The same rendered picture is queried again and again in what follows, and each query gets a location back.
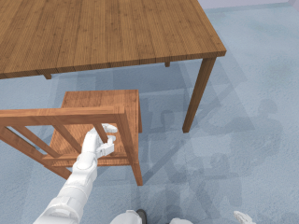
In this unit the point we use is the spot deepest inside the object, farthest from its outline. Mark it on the left robot foot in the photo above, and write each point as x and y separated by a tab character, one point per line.
142	214

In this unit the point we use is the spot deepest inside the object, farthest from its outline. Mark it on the robot left thigh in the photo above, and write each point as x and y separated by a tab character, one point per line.
127	218

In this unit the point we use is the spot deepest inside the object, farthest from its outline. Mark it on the left robot hand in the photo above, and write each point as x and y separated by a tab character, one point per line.
93	143

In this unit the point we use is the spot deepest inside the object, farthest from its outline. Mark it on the left robot upper arm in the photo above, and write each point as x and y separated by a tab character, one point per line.
55	220

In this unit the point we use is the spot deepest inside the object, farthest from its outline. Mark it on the right robot hand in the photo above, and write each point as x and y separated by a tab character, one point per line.
243	218

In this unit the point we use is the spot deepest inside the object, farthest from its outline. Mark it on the chair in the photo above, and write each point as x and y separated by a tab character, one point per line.
79	113

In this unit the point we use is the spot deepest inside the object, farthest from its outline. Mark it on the left robot forearm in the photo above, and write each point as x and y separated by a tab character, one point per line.
75	192

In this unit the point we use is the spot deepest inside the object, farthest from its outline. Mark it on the table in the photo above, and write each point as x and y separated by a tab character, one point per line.
45	37

